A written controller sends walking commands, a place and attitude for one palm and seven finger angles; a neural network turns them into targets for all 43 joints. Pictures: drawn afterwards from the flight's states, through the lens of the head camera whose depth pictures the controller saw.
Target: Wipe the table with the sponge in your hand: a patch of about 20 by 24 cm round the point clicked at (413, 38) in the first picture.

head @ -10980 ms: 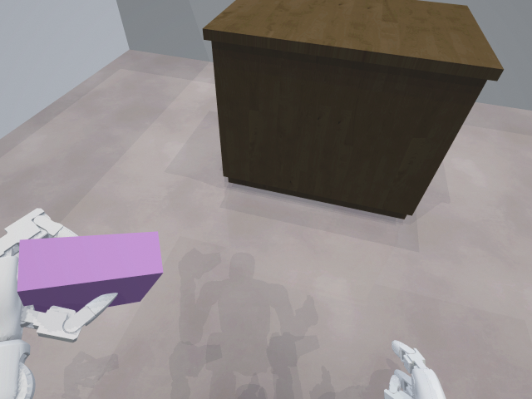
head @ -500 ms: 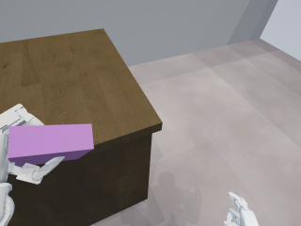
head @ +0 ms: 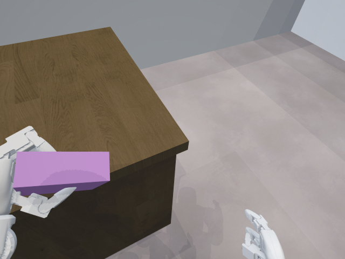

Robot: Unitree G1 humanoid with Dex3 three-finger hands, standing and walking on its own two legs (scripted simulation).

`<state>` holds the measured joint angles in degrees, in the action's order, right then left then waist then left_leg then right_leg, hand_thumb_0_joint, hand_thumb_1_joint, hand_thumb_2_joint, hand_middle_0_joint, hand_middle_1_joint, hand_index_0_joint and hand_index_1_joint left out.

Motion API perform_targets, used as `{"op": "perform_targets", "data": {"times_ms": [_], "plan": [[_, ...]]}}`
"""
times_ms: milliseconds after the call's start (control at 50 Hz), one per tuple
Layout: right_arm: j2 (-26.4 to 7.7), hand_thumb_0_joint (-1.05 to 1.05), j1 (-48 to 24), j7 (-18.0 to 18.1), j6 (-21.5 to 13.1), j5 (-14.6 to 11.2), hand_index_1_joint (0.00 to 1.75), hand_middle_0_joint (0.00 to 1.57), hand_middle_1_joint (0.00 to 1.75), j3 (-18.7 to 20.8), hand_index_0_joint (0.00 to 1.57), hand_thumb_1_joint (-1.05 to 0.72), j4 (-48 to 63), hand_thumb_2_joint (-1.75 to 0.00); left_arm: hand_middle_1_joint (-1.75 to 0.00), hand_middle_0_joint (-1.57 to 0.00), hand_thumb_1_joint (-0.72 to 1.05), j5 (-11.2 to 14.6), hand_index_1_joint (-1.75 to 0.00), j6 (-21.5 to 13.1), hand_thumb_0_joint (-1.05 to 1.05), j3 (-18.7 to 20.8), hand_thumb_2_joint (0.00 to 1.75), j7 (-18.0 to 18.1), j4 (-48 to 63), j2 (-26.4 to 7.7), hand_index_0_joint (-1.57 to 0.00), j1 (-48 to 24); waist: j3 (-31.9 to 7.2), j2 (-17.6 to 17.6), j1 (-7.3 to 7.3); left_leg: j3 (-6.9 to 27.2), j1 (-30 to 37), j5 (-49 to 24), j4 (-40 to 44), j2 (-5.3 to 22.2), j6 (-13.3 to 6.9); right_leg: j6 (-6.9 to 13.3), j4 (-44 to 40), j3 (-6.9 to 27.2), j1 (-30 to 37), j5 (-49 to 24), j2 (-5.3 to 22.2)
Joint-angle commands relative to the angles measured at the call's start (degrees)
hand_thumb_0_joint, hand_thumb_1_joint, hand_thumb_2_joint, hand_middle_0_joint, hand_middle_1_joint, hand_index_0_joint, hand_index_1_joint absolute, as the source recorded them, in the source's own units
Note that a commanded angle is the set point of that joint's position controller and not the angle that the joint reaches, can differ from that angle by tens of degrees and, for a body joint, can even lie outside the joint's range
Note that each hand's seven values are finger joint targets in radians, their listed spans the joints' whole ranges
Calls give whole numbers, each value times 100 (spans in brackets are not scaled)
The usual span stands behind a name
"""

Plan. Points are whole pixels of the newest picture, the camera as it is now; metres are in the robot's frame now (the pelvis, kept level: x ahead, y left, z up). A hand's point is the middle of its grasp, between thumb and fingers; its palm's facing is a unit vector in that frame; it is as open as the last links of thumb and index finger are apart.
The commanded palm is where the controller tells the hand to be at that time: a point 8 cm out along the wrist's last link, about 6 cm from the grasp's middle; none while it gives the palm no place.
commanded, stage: come to a stop and stand still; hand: left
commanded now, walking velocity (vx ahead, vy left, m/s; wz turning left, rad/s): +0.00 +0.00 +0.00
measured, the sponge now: (75, 174) +0.23 +0.19 +0.14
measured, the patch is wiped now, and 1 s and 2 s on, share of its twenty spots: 0.00 0.00 0.00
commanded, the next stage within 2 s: look again from close up in 0.26 s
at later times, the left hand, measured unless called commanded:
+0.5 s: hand (32, 171) +0.22 +0.24 +0.17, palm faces +0.40 -0.84 -0.37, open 8.9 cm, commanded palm +0.16 +0.28 +0.18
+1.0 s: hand (54, 160) +0.24 +0.21 +0.18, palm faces +0.34 -0.75 -0.56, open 8.9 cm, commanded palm +0.16 +0.27 +0.20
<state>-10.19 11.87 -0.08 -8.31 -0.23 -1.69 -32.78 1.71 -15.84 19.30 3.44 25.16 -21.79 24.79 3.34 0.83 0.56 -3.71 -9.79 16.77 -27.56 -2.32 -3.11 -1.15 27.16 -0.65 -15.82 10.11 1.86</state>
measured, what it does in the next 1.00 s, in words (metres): stands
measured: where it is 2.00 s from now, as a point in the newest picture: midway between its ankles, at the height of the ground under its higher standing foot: outside the picture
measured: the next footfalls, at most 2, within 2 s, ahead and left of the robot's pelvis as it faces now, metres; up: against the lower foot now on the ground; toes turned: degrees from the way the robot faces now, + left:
none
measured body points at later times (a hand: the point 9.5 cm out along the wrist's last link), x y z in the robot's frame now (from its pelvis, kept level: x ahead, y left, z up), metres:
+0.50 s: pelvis +0.01 -0.01 +0.00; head +0.02 +0.01 +0.45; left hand +0.19 +0.29 +0.19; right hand +0.20 -0.22 -0.06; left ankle -0.02 +0.08 -0.74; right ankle +0.05 -0.13 -0.74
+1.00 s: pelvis -0.01 -0.03 +0.00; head -0.03 -0.06 +0.45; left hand +0.21 +0.25 +0.21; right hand +0.19 -0.23 -0.09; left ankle -0.02 +0.08 -0.74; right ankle +0.05 -0.13 -0.74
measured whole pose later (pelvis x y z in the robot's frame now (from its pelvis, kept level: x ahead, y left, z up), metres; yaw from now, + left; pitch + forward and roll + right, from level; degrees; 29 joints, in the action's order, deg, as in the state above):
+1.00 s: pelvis -0.01 -0.03 +0.00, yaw +2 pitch -4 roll +1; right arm -13.8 9.9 -0.3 -2.3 0.5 -3.5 -35.8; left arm -5.2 8.0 14.2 2.5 21.2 -24.1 12.0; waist 0.4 -3.6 -1.3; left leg -1.8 -6.8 15.6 -26.4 -2.4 -1.4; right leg 0.9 29.8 0.4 -13.9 11.9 0.5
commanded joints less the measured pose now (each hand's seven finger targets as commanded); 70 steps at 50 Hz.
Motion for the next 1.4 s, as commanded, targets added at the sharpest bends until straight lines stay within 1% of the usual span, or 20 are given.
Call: {"op": "perform_targets", "data": {"times_ms": [0, 140, 300, 680, 700, 720, 740, 760, 800, 840, 880, 920, 980, 1000, 1060, 1100, 1140, 1240, 1340, 1380], "plan": [[-815, 0, -557, 184, -229, -39, 30, 20, 30, 343, 20, -90, 925, -90, -160, -120, 10, 177, -160, -242, 0, 1293, 130, 241, 1016, -1163, -120, -649, -814, -221, -190, 661, -671, -988, 855, 653, 340, 255, -115, 123, 1148, -679, 95], [-876, 0, -403, 160, -338, -5, 30, 20, 30, 393, 20, -90, 791, -90, -160, -120, 10, 35, -160, -135, 0, 379, 130, 244, 1211, -518, -120, -1028, -997, -654, -175, 482, -143, -2023, 553, 589, 462, 274, -121, 80, 1129, -1392, 59], [-858, 0, -588, 196, -150, -5, 30, 20, 30, 387, 20, -90, 885, -90, -160, -120, 10, 28, -160, -54, 0, 827, 130, 367, 1361, -918, -120, -737, -955, -507, -194, 537, -361, -1743, 611, 536, 440, 309, -220, 114, 1365, -1375, 107], [-880, 0, -539, 246, -133, -8, 30, 20, 30, 394, 20, -90, 886, -90, -160, -120, 10, 21, -160, 19, 0, 534, 130, 360, 1244, -695, -120, -872, -688, -322, -217, 596, -610, -580, 878, 539, 236, 238, -566, 245, 1340, -507, 109], [-1003, 0, 205, 674, 28, -239, 30, 20, 30, -771, 20, -90, 1710, -90, -160, -120, 10, -98, -160, -716, 0, 1998, 130, 500, 2863, -4989, -120, -6113, -398, -1721, 239, 1382, -2317, 81, 1044, 720, 98, -137, 770, 25, 1898, 418, -314], [-641, 0, -286, 501, -111, 420, 30, 20, 30, 209, 20, -90, 568, -90, -160, -120, 10, -775, -160, 375, 0, 1662, 130, 146, -324, -2226, -120, -3910, -1561, -1706, -550, 822, 278, -2456, 527, 456, 680, 337, 357, -30, 873, 53, -281], [-898, 0, -200, 124, -200, 440, 30, 20, 30, 238, 20, -90, 389, -90, -160, -120, 10, -454, -160, 592, 0, 555, 130, 57, -353, -1355, -120, -3104, -1113, -1121, -188, 755, 232, -3087, 621, 372, 1016, 374, 234, -372, 421, -183, -505], [-1090, 0, -138, 36, -81, 313, 30, 20, 30, 415, 20, -90, 415, -90, -160, -120, 10, -355, -160, 738, 0, 558, 130, 84, 405, -1317, -120, -3064, -1962, -1781, -289, 668, 924, -3158, 477, 399, 992, 386, 350, -240, 384, -420, -521], [-1052, 0, -643, 80, -76, 143, 30, 20, 30, 268, 20, -90, 464, -90, -160, -120, 10, 99, -160, 1357, 0, -20, 130, -104, -109, -652, -120, -3162, -1561, -1576, -414, 604, 489, -1838, 512, 298, 884, 412, 195, -158, 469, -331, -378], [-1176, 0, -865, 39, -35, 41, 30, 20, 30, 246, 20, -90, 444, -90, -160, -120, 10, -40, -160, 1759, 0, -269, 130, -167, 7, -742, -120, -2712, -1013, -704, -453, 598, -126, -909, 735, 263, 647, 391, 60, -298, 764, -356, -316], [-1207, 0, -1064, 11, 104, 7, 30, 20, 30, 195, 20, -90, 661, -90, -160, -120, 10, -603, -160, 2108, 0, -279, 130, -132, 284, -983, -120, -1932, -608, -64, -466, 596, -500, -563, 923, 289, 383, 341, -24, -319, 813, -83, -292], [-1171, 0, -1271, 9, 273, 22, 30, 20, 30, 155, 20, -90, 820, -90, -160, -120, 10, -942, -160, 2272, 0, 92, 130, 16, 771, -1403, -120, -1752, -519, 50, -538, 530, -721, -417, 993, 291, 273, 349, -119, -251, 913, 158, -250], [-1102, 0, -1387, 97, 419, 77, 30, 20, 30, 219, 20, -90, 799, -90, -160, -120, 10, -730, -160, 2185, 0, 1079, 130, 293, 1102, -2022, -120, -1522, -855, 627, -658, 405, -659, -472, 790, 253, 205, 248, -329, -91, 1118, 553, -252], [-1113, 0, -1413, 162, 460, 58, 30, 20, 30, 220, 20, -90, 750, -90, -160, -120, 10, -617, -160, 2093, 0, 1547, 130, 404, 1361, -2494, -120, -1733, -1007, 560, -726, 349, -602, -385, 749, 217, 207, 230, -413, 29, 1207, 759, -259], [-964, 0, -1312, 238, 445, 47, 30, 20, 30, 279, 20, -90, 568, -90, -160, -120, 10, -516, -160, 1826, 0, 1260, 130, 626, 1273, -2062, -120, -1773, -977, -5, -654, 234, -516, -587, 528, 162, 233, 218, -559, 198, 1159, 605, -204], [-1014, 0, -1216, 292, 486, 40, 30, 20, 30, 295, 20, -90, 428, -90, -160, -120, 10, -779, -160, 1891, 0, 1220, 130, 677, 1172, -2353, -120, -2087, -901, -885, -539, 135, -493, -380, 431, 86, 247, 223, -695, 394, 991, 885, -115], [-1020, 0, -1206, 344, 480, 29, 30, 20, 30, 265, 20, -90, 340, -90, -160, -120, 10, -1027, -160, 2142, 0, 657, 130, 582, 674, -2137, -120, -2325, -538, -1151, -377, 104, -668, -132, 275, 40, 252, 206, -890, 637, 821, 1315, 75], [-1169, 0, -1604, 556, 465, -117, 30, 20, 30, 306, 20, -90, 342, -90, -160, -120, 10, -1221, -160, 2762, 0, -97, 130, -109, 472, -2234, -120, -3121, -505, -222, -278, 241, -775, 181, -65, 102, 247, -32, -1256, 1372, 990, 2155, 536], [-1068, 0, -1645, 597, 393, -45, 30, 20, 30, 343, 20, -90, 432, -90, -160, -120, 10, -1529, -160, 2332, 0, 540, 130, -102, 986, -2740, -120, -2735, -1232, 381, -630, 418, -649, -348, -9, 82, 209, -28, -777, 1144, 1379, 1224, 393], [-1050, 0, -1569, 539, 464, -26, 30, 20, 30, 370, 20, -90, 470, -90, -160, -120, 10, -1592, -160, 2226, 0, 882, 130, 61, 1366, -2903, -120, -2378, -1552, 132, -769, 391, -535, -802, 36, 59, 216, 23, -510, 966, 1579, 346, 297]]}}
